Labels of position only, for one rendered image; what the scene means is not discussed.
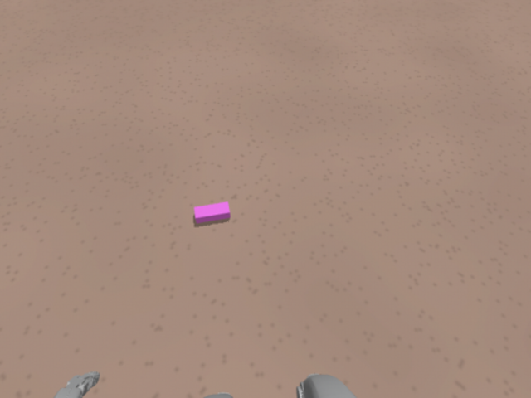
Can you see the small box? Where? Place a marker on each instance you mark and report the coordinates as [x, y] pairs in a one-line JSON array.
[[212, 212]]

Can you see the left robot hand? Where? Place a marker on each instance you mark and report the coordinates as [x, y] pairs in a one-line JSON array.
[[78, 385]]

